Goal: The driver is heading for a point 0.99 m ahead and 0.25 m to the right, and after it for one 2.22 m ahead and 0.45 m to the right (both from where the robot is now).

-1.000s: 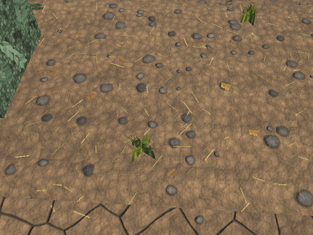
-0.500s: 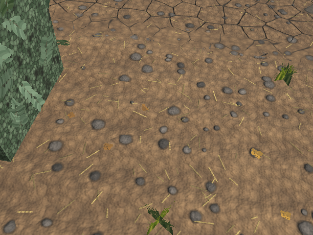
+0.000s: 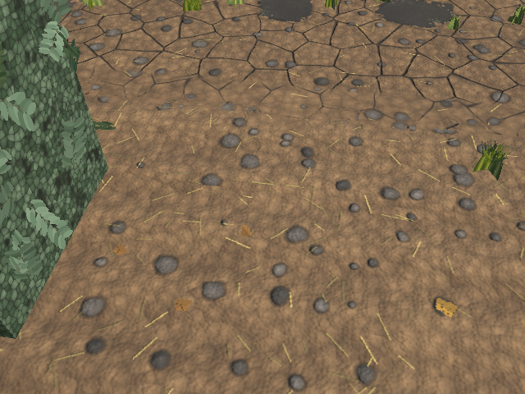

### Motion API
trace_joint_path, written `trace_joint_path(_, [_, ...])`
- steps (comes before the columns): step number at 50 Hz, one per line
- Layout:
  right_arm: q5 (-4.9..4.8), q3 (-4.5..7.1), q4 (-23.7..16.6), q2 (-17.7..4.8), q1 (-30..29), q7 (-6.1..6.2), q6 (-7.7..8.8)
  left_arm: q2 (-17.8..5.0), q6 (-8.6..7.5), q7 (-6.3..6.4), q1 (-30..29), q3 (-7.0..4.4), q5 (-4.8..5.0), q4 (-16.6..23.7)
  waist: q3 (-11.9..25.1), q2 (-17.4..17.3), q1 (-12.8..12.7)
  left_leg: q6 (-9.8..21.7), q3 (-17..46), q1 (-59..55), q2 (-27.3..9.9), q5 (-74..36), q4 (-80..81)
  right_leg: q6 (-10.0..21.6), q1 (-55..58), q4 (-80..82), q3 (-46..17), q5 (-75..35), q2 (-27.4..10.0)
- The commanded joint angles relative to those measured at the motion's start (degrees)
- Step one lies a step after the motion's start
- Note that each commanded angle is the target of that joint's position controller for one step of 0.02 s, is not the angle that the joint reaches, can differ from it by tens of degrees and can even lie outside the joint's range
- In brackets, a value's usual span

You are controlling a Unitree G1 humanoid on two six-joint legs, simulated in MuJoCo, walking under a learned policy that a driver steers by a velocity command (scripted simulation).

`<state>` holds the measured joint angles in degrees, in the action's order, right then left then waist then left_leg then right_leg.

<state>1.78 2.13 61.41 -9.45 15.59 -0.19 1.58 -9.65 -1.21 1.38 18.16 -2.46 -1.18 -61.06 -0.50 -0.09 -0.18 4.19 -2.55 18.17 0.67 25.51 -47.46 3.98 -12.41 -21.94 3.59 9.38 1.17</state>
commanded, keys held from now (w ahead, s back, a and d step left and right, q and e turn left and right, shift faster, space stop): w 0.16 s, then w+e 0.70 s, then w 0.12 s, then no key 0.02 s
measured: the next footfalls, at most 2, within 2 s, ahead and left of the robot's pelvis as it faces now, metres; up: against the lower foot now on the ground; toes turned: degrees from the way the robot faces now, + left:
left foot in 0.20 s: +0.09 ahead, +0.12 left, +0.00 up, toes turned +3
right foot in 0.68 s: +0.38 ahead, -0.10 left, +0.00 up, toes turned -20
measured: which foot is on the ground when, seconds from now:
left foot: up 0.00-0.18, down 0.20-0.68, up 0.70-1.00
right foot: down 0.00-0.20, up 0.22-0.66, down 0.68-1.00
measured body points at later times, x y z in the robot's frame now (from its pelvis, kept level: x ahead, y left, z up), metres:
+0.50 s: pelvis +0.15 +0.03 +0.00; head +0.17 +0.04 +0.45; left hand +0.29 +0.25 -0.15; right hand +0.04 -0.18 -0.14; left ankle +0.05 +0.12 -0.75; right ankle +0.26 -0.11 -0.68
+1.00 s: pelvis +0.40 -0.07 +0.00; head +0.42 -0.09 +0.45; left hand +0.51 +0.18 -0.13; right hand +0.46 -0.35 -0.12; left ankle +0.60 +0.05 -0.68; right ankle +0.34 -0.08 -0.74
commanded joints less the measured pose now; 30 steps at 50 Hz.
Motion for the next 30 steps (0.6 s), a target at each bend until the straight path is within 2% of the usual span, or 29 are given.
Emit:
trace_joint_path(1, [0.14,0.59,-1.66,-1.69,2.29,-0.39,0.88,-6.69,-1.32,0.1,0.55,-1.32,0.23,1.8,-1.93,5.0,1.65,-0.65,0.5,4.07,-1.56,-3.66,1.26,7.18,-0.71,16.06,-16.65,16.56,-13.99])
trace_joint_path(4, [-0.16,0.53,-3.3,-1.85,-0.47,-0.33,0.87,-7.94,-1.49,-0.02,2.01,-1.76,0.24,1.33,-2.44,6.96,0.8,-1.0,-1.22,0.91,-0.98,-4.12,8.53,7.59,-2.73,15.55,-14.7,18.93,-13.52])
trace_joint_path(6, [-0.41,0.57,-3.76,-2.12,-0.26,-0.3,1.09,-8.81,-1.3,-0.31,2.39,-2.18,0.45,1.39,-2.72,6.83,0.91,-0.91,-2.45,-2.71,-0.57,-5.54,13.55,7.9,-4.81,14.87,-14.79,21.73,-13.97])
trace_joint_path(8, [-0.46,0.62,-2.22,-1.73,4.34,-0.13,1.53,-9.03,-0.99,-0.54,1.05,-2.5,0.94,1.83,-3.15,4.9,3.05,-0.59,-4.01,-11.45,0.63,-9.26,20.49,6.89,-10.44,11.34,-13.33,25.83,-12.48])
trace_joint_path(9, [-0.3,0.91,-0.92,-2.46,8.28,0.16,1.91,-7.79,-0.88,-0.63,0.25,-2.31,0.91,2.28,-3.59,2.72,4.51,-0.36,-2.78,-17.58,0.65,-6.87,23.59,6.01,-15.66,6.85,-12.59,28.28,-10.35])
trace_joint_path(10, [0.19,1.48,0.25,-5.17,13.93,0.84,2.48,-4.94,-1.1,-0.89,-2.93,-1.58,0.82,4.19,-4.39,-4.3,6.76,0.92,7.34,-23.57,-6.83,1.93,31.02,3.93,-23.79,-3.93,-8.81,26.65,-6.35])
trace_joint_path(11, [-0.08,2.65,0.72,-10.93,18.69,1.48,2.84,0.16,-1.64,-1.55,-4.71,-0.29,1.57,6.84,-3.33,-17.19,7.5,4.24,27.75,-27.56,-20.3,19.38,43.02,1.14,-32.49,-20.87,0.28,22.13,1.45])
trace_joint_path(12, [0.31,3.25,1.11,-12.01,17.05,1.78,2.34,-4.4,-1.68,-1.67,-6.87,-1.35,-0.43,8.0,-8.26,-12.4,6.28,7.37,33.1,-20.09,-24.85,23.41,44.88,1.87,-35.07,-29.2,-3.39,18.51,-0.31])
trace_joint_path(13, [0.11,2.6,-0.72,-9.33,11.66,1.77,2.4,-5.62,-1.77,-2.33,-6.39,-1.81,-0.64,7.83,-9.56,-7.32,2.86,6.71,29.38,-16.16,-22.43,20.35,44.33,2.13,-33.68,-31.98,-6.76,12.95,-2.47])
trace_joint_path(14, [-0.39,2.21,-1.9,-7.73,8.46,1.65,2.84,-5.08,-1.86,-2.86,-4.18,-1.89,-0.41,6.69,-8.78,-5.8,0.87,4.97,23.99,-15.13,-20.0,14.44,44.63,1.73,-31.9,-32.57,-7.43,9.34,-2.99])
trace_joint_path(15, [-0.79,2.07,-2.68,-7.21,7.0,1.66,3.38,-4.78,-1.81,-3.22,-2.62,-2.08,-0.44,5.73,-7.64,-5.19,-0.27,3.7,18.73,-15.44,-17.99,7.49,44.91,1.04,-30.37,-33.36,-6.9,6.4,-3.44])
trace_joint_path(17, [-0.85,1.61,-2.45,-5.53,8.37,1.93,4.51,-3.86,-1.33,-3.59,-2.78,-2.2,-0.92,5.22,-5.75,-3.65,-0.41,2.82,10.54,-16.59,-15.66,-6.29,43.52,0.05,-29.82,-36.31,-5.44,1.41,-3.42])
trace_joint_path(20, [-0.54,1.26,-1.43,-4.53,12.3,1.87,5.1,-2.54,-0.5,-3.57,-7.49,-1.95,-0.66,7.0,-5.98,-3.58,0.58,2.93,3.82,-18.1,-14.73,-17.87,41.7,-0.72,-32.95,-36.25,-4.43,-2.92,-3.92])
trace_joint_path(24, [-0.44,0.95,-1.69,-4.58,12.64,1.88,5.45,-1.83,-0.29,-4.13,-15.83,-1.07,-0.66,11.03,-7.5,-5.19,1.64,3.27,-3.12,-16.44,-13.47,-28.32,40.75,-1.32,-29.73,-25.27,-0.33,-7.62,-4.09])
trace_joint_path(27, [-0.51,1.27,-1.04,-6.24,14.54,2.17,5.48,-2.0,-0.25,-4.69,-20.43,-0.56,-0.69,13.72,-8.3,-5.33,2.63,3.23,-6.45,-18.58,-14.61,-36.13,39.22,0.67,-25.31,-17.16,3.76,-6.72,-3.3])
trace_joint_path(28, [-0.53,1.41,-0.85,-6.77,14.85,2.27,5.37,-2.33,-0.29,-4.72,-20.67,-0.58,-0.75,14.17,-8.14,-5.26,2.48,3.05,-7.54,-20.21,-14.93,-41.04,37.55,1.76,-23.89,-15.38,4.87,-5.48,-2.63])
trace_joint_path(30, [-0.57,1.79,-0.8,-8.27,14.43,2.56,5.03,-3.49,-0.44,-4.47,-18.09,-1.05,-0.81,14.01,-5.52,-6.4,0.79,2.31,-9.97,-23.58,-15.43,-60.62,30.43,4.45,-18.43,-14.01,7.3,-1.48,0.39])
Keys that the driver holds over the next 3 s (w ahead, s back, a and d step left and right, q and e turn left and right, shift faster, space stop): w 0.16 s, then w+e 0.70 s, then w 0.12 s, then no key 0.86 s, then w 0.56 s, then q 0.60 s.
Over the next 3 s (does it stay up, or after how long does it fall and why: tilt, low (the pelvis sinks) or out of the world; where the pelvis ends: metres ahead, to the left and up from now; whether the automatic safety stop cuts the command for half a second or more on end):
stays up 0.88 -0.26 -0.01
